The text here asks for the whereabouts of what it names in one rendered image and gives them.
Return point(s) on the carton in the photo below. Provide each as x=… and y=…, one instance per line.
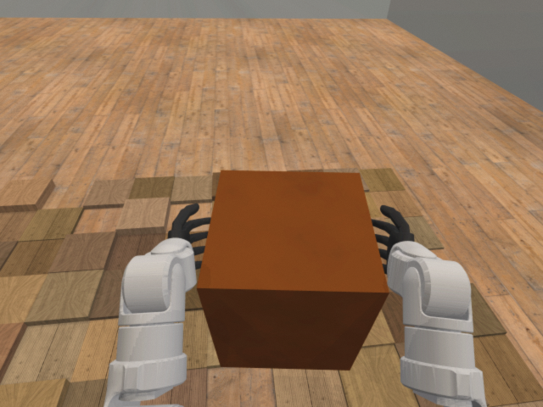
x=291, y=276

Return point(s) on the robot left forearm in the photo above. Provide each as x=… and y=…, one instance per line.
x=149, y=359

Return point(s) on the robot left hand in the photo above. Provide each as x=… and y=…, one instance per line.
x=181, y=228

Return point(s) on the robot right hand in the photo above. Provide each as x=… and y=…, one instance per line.
x=398, y=233

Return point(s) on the robot right forearm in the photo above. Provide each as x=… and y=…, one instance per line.
x=439, y=362

